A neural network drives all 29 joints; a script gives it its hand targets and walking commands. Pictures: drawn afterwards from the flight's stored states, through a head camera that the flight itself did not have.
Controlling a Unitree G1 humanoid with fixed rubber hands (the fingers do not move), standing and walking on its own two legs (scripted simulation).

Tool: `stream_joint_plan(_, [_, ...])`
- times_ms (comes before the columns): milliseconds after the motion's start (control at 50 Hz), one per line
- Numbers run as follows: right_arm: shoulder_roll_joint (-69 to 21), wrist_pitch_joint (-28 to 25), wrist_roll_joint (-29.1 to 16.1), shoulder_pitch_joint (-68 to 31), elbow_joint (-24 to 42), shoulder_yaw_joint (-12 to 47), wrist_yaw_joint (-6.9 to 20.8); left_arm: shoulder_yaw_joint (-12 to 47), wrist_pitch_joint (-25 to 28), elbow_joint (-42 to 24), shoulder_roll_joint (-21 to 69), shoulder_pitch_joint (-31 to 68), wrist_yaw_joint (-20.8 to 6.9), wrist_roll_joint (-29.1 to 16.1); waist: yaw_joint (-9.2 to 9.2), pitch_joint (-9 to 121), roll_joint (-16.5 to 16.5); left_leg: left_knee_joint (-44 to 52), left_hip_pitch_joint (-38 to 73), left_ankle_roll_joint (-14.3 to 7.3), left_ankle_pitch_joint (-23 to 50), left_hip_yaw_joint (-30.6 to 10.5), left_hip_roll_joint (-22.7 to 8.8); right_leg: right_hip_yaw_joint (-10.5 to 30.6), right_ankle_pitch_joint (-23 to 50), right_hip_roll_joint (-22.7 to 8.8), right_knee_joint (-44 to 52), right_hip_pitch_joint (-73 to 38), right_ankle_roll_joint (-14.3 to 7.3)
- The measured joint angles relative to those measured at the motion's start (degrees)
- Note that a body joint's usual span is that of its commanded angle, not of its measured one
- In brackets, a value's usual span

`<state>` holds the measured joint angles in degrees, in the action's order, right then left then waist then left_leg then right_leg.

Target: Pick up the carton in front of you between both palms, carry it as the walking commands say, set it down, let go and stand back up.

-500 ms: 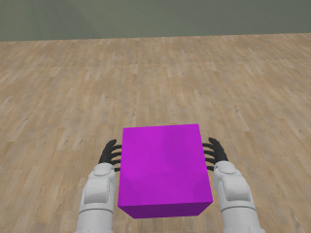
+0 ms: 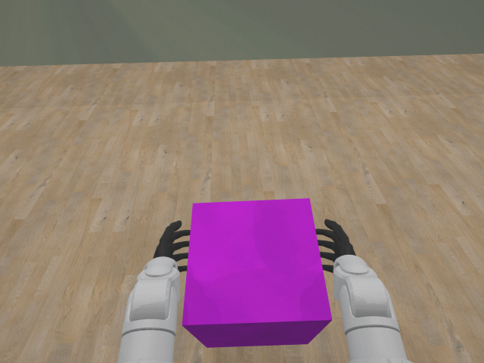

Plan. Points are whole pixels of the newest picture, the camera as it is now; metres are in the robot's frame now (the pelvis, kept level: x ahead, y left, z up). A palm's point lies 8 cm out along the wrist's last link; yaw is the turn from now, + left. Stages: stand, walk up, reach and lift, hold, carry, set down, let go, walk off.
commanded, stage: carry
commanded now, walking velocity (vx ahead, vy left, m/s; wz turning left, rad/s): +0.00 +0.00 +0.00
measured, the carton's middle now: (254, 278) +0.31 +0.00 -0.05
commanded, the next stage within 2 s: hold in 0.50 s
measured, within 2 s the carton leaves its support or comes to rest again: neither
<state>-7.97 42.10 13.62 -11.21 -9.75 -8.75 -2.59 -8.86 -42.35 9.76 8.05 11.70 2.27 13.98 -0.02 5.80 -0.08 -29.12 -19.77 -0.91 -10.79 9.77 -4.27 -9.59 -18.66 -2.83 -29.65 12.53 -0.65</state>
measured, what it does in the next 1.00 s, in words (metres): stands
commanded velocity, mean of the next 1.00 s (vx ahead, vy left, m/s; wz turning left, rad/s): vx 0.00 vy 0.00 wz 0.00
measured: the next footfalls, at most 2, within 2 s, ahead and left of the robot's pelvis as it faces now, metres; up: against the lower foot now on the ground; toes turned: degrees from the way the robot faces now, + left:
none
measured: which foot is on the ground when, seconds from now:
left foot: down 0.00-1.00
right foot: down 0.00-1.00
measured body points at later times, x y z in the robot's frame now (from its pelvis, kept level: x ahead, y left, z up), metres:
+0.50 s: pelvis -0.01 -0.01 +0.00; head -0.03 -0.01 +0.45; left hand +0.29 +0.14 +0.03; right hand +0.29 -0.16 +0.03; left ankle +0.05 +0.11 -0.73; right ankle -0.03 -0.10 -0.73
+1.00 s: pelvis -0.03 +0.02 +0.00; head -0.07 +0.04 +0.45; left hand +0.30 +0.13 +0.04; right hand +0.26 -0.17 +0.04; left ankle +0.05 +0.12 -0.73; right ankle -0.03 -0.10 -0.73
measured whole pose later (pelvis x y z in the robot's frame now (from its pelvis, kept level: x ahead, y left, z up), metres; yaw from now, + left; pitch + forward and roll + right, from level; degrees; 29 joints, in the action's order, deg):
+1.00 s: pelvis -0.03 +0.02 +0.00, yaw -9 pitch -8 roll +0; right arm -10.2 37.1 19.9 -21.7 -24.4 -19.1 1.2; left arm -19.0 -39.4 20.7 10.6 21.5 0.8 19.9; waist -0.5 -3.2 -1.5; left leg -25.4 -7.9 -0.1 -9.4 -2.1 1.4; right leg 3.4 -14.5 1.2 -27.0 4.4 -0.7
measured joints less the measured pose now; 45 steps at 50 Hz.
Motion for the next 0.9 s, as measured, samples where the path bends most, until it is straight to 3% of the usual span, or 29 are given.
stream_joint_plan(500, [0.01,0.25,-0.04,0.02,0.2,0.07,-0.1,-0.06,0.11,-0.18,0.01,0.05,-0.01,-0.1,-0.05,-0.22,0.02,0.23,-0.64,0.57,0.99,-0.36,-0.55,-0.21,0.32,0.46,-0.55,0.94,-0.71])
stream_joint_plan(640, [-0.02,-1.62,0.67,-0.07,-1.58,0.26,0.87,0.22,0.66,-2.3,-0.33,-2.23,-0.95,-0.17,-0.79,-6.86,-0.55,7.09,9.86,1.64,2.93,-9.58,2.77,6.38,3.83,3.14,5.99,-7.94,-0.91])
stream_joint_plan(780, [-0.21,-1.72,0.72,-1.26,-3.56,-1.92,1.32,-0.7,1.0,1.38,0.09,0.47,-1.34,1.51,0.36,-7.99,-0.9,7.72,12.78,1.96,3.18,-10.43,3.14,9.35,5.31,3.94,7.19,-10.26,-0.49])
stream_joint_plan(900, [-0.73,-1.94,1.95,-3.86,-6.73,-3.92,2.59,-3.69,1.1,4.68,0.74,3.61,-1.75,3.29,0.07,-8.23,-1.37,6.87,13.47,1.4,2.81,-10.7,4.1,11.3,5.43,3.91,6.15,-10.29,0.04])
